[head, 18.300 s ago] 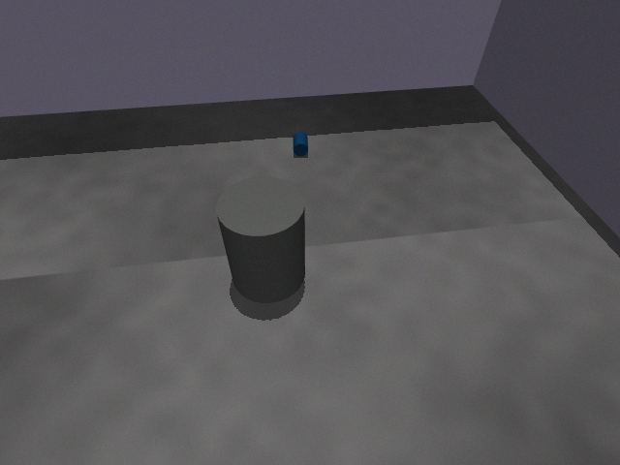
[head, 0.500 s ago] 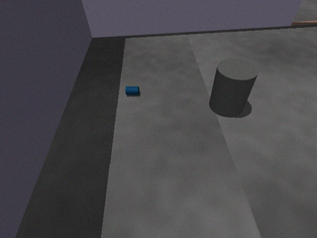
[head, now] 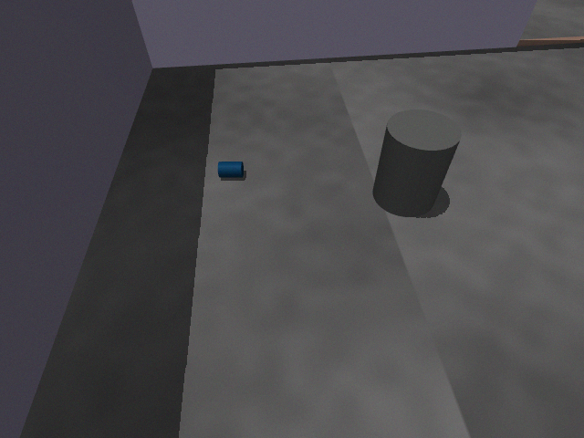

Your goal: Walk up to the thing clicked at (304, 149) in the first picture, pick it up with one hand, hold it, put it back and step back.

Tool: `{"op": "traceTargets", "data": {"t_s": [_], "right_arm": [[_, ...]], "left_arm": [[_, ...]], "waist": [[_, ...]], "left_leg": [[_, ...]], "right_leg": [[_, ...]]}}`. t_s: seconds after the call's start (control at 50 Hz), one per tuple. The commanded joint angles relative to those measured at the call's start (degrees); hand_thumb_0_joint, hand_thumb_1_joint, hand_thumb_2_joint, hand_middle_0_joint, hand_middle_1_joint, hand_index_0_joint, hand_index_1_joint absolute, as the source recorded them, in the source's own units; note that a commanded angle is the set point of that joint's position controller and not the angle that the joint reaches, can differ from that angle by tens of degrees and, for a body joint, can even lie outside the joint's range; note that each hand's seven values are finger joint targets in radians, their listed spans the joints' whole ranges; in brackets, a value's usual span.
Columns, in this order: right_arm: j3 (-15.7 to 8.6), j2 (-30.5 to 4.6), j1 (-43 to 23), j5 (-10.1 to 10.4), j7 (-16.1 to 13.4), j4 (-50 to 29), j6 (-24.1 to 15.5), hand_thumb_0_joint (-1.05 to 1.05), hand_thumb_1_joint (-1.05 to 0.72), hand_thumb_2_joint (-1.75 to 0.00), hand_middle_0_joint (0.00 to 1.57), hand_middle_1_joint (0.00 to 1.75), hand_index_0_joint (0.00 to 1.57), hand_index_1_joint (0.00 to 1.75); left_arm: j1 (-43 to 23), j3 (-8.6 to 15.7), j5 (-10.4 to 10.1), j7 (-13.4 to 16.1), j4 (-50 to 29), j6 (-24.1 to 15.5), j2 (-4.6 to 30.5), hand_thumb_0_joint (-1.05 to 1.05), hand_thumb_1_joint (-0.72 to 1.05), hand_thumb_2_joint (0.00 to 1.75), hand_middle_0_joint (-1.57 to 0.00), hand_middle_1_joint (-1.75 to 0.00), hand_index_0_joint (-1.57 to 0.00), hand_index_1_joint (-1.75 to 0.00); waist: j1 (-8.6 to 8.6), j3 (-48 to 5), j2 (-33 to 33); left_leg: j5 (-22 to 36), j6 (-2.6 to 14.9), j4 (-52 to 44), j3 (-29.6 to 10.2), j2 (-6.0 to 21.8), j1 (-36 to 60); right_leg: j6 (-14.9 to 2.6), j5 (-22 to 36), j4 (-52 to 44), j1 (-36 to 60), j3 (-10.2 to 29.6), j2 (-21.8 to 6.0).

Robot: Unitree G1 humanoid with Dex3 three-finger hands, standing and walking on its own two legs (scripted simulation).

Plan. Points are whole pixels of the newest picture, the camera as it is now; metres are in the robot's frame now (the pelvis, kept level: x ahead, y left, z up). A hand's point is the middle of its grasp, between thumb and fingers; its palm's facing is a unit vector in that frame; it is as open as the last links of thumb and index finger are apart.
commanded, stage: walk up
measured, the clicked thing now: (231, 169) +1.51 +0.34 -0.73
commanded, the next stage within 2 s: stand in 0.22 s
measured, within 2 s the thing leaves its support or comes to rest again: neither
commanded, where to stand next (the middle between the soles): +0.09 +0.02 m, yaw +2 degrees
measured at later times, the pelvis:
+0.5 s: pelvis -0.01 +0.00 +0.01, yaw +0 degrees
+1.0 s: pelvis -0.01 +0.00 +0.01, yaw +1 degrees
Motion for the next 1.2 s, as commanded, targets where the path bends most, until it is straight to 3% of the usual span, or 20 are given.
{"op": "traceTargets", "data": {"t_s": [0.0,0.1,0.18,0.2,0.24,0.36,0.48,0.56,0.62,0.72,0.78,0.88,0.96,1.18], "right_arm": [[-2.24,-11.68,-2.39,-0.02,-0.48,-2.25,-1.01,0.00,-0.90,-0.90,0.20,0.30,0.20,0.30],[-2.36,-11.76,-2.61,-0.14,-0.46,-1.45,-1.11,0.00,-0.90,-0.90,0.20,0.30,0.20,0.30],[-2.39,-11.51,-4.03,-0.18,-0.38,-1.84,-0.91,0.00,-0.90,-0.90,0.20,0.30,0.20,0.30],[-2.23,-10.84,-4.35,-0.50,-0.56,-2.06,-1.16,0.00,-0.90,-0.90,0.20,0.30,0.20,0.30],[-2.47,-11.69,-4.19,-0.45,-0.66,-1.71,-1.41,0.00,-0.90,-0.90,0.20,0.30,0.20,0.30],[-2.36,-11.24,-3.84,-0.63,-0.85,-1.16,-1.70,0.00,-0.90,-0.90,0.20,0.30,0.20,0.30],[-2.39,-11.06,-3.83,-0.71,-0.88,-0.88,-1.69,0.00,-0.90,-0.90,0.20,0.30,0.20,0.30],[-2.45,-10.81,-2.74,-0.79,-0.65,-0.46,-1.39,0.00,-0.90,-0.90,0.20,0.30,0.20,0.30],[-2.61,-10.94,-2.41,-0.90,-0.63,-0.63,-1.48,0.00,-0.90,-0.90,0.20,0.30,0.20,0.30],[-2.77,-10.99,-1.31,-0.97,-0.45,-0.47,-1.29,0.00,-0.90,-0.90,0.20,0.30,0.20,0.30],[-2.83,-10.63,-0.88,-0.91,-0.34,-0.57,-1.19,0.00,-0.90,-0.90,0.20,0.30,0.20,0.30],[-2.72,-11.10,-1.49,-0.94,-0.49,-0.93,-1.65,0.00,-0.90,-0.90,0.20,0.30,0.20,0.30],[-2.53,-10.86,-0.74,-0.73,-0.65,-0.62,-1.68,0.00,-0.90,-0.90,0.20,0.30,0.20,0.30],[-1.98,-10.67,-0.59,-0.63,-0.83,-0.67,-1.45,0.00,-0.90,-0.90,0.20,0.30,0.20,0.30]], "left_arm": [[-2.43,2.60,0.26,1.02,-2.59,-1.35,12.94,0.00,0.90,0.90,-0.20,-0.30,-0.20,-0.30],[-3.89,2.63,0.29,0.96,-2.21,-1.15,12.47,0.00,0.90,0.90,-0.20,-0.30,-0.20,-0.30],[-4.00,2.53,0.50,0.81,-2.09,-0.95,12.49,0.00,0.90,0.90,-0.20,-0.30,-0.20,-0.30],[-4.69,2.44,0.56,0.53,-1.68,-0.71,12.60,0.00,0.90,0.90,-0.20,-0.30,-0.20,-0.30],[-4.07,2.40,0.52,0.34,-1.60,-0.55,12.16,0.00,0.90,0.90,-0.20,-0.30,-0.20,-0.30],[-4.52,2.59,0.30,0.29,-1.61,-0.24,12.12,0.00,0.90,0.90,-0.20,-0.30,-0.20,-0.30],[-4.22,2.68,0.61,0.05,-1.47,0.03,12.20,0.00,0.90,0.90,-0.20,-0.30,-0.20,-0.30],[-3.47,2.60,0.72,-0.07,-1.34,0.01,12.29,0.00,0.90,0.90,-0.20,-0.30,-0.20,-0.30],[-3.16,2.68,0.78,-0.17,-1.51,-0.06,12.29,0.00,0.90,0.90,-0.20,-0.30,-0.20,-0.30],[-2.50,2.85,0.93,-0.24,-1.83,0.06,12.74,0.00,0.90,0.90,-0.20,-0.30,-0.20,-0.30],[-1.73,2.75,1.06,-0.28,-1.91,-0.05,12.74,0.00,0.90,0.90,-0.20,-0.30,-0.20,-0.30],[-0.53,2.71,0.73,-0.41,-2.10,-0.22,12.05,0.00,0.90,0.90,-0.20,-0.30,-0.20,-0.30],[-0.06,2.64,0.59,-0.27,-2.15,-0.25,12.49,0.00,0.90,0.90,-0.20,-0.30,-0.20,-0.30],[-0.60,2.42,0.65,-0.04,-2.31,0.18,12.49,0.00,0.90,0.90,-0.20,-0.30,-0.20,-0.30]], "waist": [[-0.47,-6.95,-1.09],[-0.65,-7.61,-0.45],[-0.34,-5.68,-0.82],[-0.84,-6.10,-2.88],[-0.67,-7.70,-2.05],[-0.72,-8.68,-0.16],[-0.47,-6.21,-0.01],[-0.54,-3.81,-0.56],[-0.59,-4.59,-1.13],[-0.72,-2.96,-1.13],[-0.78,-3.13,-2.16],[-0.37,-6.24,-0.50],[-0.64,-7.12,-1.31],[-0.59,-4.73,-1.04]], "left_leg": [[5.22,4.35,-6.84,-4.20,4.46,3.42],[6.99,4.03,-9.29,-4.08,5.29,4.68],[2.88,3.75,-10.24,-3.27,4.69,4.35],[6.48,2.91,-11.66,-5.63,4.74,3.88],[9.68,2.61,-11.24,-5.06,4.75,6.33],[11.86,2.28,-12.75,-4.86,4.86,6.53],[4.78,2.22,-14.88,-5.54,4.82,5.23],[-1.44,2.21,-15.87,-6.13,4.52,3.70],[-0.04,2.24,-15.41,-6.00,4.45,4.47],[-4.89,2.43,-15.35,-6.55,4.09,3.38],[-4.38,2.64,-14.62,-6.64,4.00,3.59],[1.95,2.69,-14.41,-6.79,4.70,4.95],[6.64,2.53,-13.63,-6.13,4.45,6.37],[5.49,2.30,-14.37,-6.13,4.24,4.74]], "right_leg": [[-3.47,12.17,-6.01,1.91,5.21,-5.04],[-3.08,13.84,-6.00,3.51,4.50,-4.76],[-2.84,11.46,-8.32,2.45,5.27,-4.82],[-2.58,13.79,-8.81,4.23,4.16,-5.37],[-2.50,16.09,-9.23,4.89,4.22,-5.70],[-2.36,17.44,-10.09,7.84,3.65,-5.98],[-2.29,10.74,-12.24,6.32,3.57,-5.75],[-2.02,3.20,-14.13,4.02,3.77,-5.54],[-2.11,3.36,-14.49,3.86,4.00,-5.82],[-2.13,-3.06,-15.64,1.22,4.42,-5.56],[-2.19,-4.37,-15.95,0.79,4.82,-5.84],[-2.50,6.35,-13.29,4.24,3.91,-5.98],[-2.52,11.01,-12.61,5.14,3.57,-6.29],[-2.25,9.21,-13.12,5.45,3.07,-6.37]]}}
